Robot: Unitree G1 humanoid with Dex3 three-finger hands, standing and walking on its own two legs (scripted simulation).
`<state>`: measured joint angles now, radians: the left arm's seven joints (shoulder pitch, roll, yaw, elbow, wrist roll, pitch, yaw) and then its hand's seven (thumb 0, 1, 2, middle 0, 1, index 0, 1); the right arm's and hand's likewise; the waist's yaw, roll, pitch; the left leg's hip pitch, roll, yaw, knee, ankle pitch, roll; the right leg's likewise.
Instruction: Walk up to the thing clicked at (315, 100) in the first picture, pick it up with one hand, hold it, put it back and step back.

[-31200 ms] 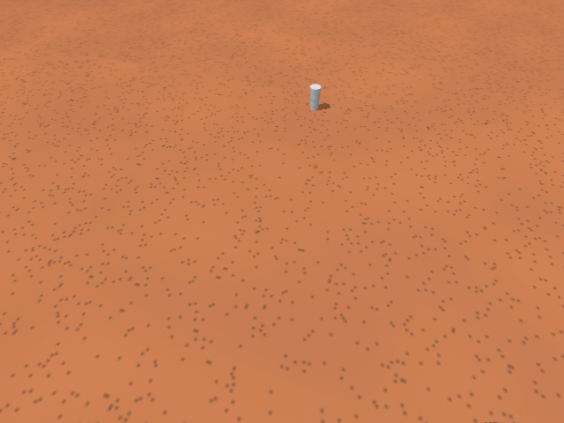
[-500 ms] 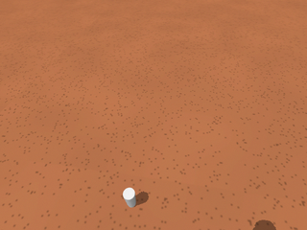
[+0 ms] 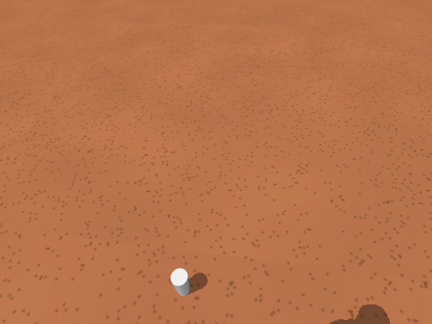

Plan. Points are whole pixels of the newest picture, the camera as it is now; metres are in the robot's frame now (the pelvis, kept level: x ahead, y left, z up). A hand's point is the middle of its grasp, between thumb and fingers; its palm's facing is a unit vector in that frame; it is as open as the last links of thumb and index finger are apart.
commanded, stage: stand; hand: left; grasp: from the side
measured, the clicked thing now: (181, 283) +0.46 +0.20 -0.71
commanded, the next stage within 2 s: step back in 0.50 s
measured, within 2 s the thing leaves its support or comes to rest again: neither
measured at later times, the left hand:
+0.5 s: hand out of the picture +0.08 +0.24 -0.16, palm faces -0.02 -0.94 -0.34, open 7.4 cm
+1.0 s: hand out of the picture +0.09 +0.31 -0.18, palm faces -0.08 -0.94 -0.33, open 7.4 cm
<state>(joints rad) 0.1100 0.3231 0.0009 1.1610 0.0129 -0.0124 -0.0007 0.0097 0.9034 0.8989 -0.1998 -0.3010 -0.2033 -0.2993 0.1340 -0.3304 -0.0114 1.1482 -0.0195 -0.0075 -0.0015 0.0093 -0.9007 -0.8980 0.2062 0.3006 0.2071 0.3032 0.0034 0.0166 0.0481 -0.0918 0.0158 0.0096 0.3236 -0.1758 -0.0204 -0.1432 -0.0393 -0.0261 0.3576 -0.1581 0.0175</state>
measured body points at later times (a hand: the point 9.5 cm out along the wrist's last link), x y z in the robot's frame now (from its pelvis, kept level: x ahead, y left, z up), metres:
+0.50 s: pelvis +0.01 -0.01 +0.00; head +0.02 -0.01 +0.45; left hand +0.08 +0.29 -0.13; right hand +0.08 -0.30 -0.14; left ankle +0.00 +0.13 -0.75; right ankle +0.03 -0.13 -0.75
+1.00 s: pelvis -0.06 +0.06 -0.01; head +0.03 +0.09 +0.43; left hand +0.09 +0.35 -0.16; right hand -0.01 -0.26 -0.12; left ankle -0.05 +0.13 -0.75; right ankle -0.07 -0.08 -0.68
